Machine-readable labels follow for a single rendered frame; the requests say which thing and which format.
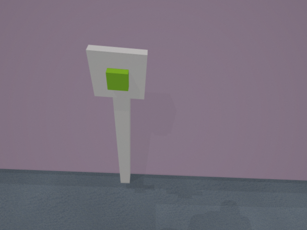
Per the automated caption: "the button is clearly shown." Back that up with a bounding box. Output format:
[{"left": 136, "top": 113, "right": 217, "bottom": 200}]
[{"left": 106, "top": 68, "right": 129, "bottom": 91}]

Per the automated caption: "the panel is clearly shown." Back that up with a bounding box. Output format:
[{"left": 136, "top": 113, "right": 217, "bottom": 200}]
[{"left": 86, "top": 45, "right": 148, "bottom": 183}]

